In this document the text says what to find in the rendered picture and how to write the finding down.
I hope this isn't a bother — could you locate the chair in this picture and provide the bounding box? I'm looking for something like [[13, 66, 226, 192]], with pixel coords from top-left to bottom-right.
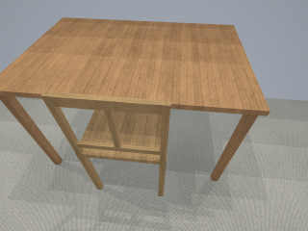
[[41, 91, 171, 196]]

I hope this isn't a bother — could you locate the table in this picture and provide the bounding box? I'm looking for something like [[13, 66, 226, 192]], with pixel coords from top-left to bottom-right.
[[0, 17, 270, 181]]

